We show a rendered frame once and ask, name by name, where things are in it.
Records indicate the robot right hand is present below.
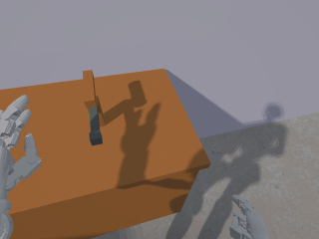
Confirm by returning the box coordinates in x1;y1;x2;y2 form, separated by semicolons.
229;194;270;239

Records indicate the counter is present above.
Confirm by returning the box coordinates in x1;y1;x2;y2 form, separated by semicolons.
0;69;210;239

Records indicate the tap lever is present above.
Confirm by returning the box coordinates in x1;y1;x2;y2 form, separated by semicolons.
89;106;103;146

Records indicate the left robot forearm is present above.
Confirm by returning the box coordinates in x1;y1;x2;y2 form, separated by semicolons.
0;199;14;239

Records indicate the robot left hand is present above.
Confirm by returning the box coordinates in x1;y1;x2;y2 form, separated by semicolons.
0;95;42;200

